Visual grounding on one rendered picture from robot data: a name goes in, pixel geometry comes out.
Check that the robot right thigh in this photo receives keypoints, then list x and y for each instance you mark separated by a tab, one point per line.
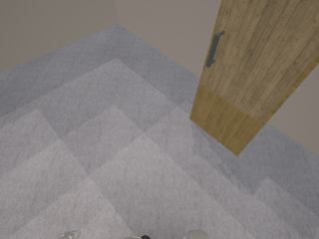
196	234

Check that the cupboard door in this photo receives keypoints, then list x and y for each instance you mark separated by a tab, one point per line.
266	46

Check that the handle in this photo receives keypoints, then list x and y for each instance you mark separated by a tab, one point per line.
213	47

